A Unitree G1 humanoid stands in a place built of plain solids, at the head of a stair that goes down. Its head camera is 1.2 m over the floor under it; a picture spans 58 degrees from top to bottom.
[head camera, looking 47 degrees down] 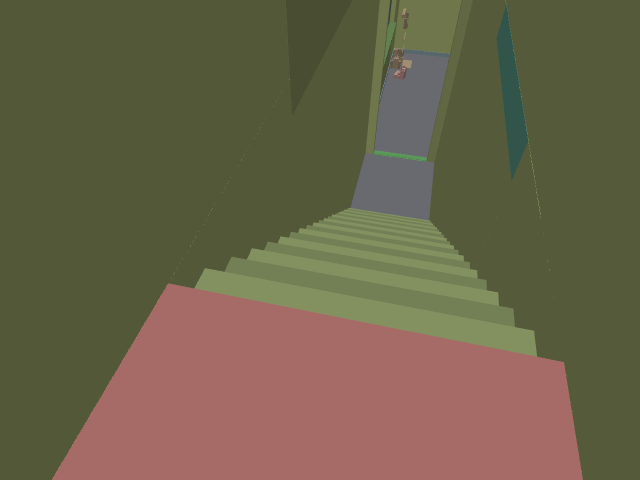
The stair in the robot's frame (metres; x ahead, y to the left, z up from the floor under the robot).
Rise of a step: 0.18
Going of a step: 0.23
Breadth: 1.35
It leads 13 degrees to the right of straight ahead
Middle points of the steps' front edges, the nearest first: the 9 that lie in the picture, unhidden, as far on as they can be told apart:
0.77 -0.10 0.00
0.99 -0.16 -0.18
1.21 -0.21 -0.37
1.43 -0.26 -0.55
1.65 -0.31 -0.74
1.87 -0.36 -0.92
2.09 -0.41 -1.11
2.31 -0.47 -1.29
2.53 -0.52 -1.48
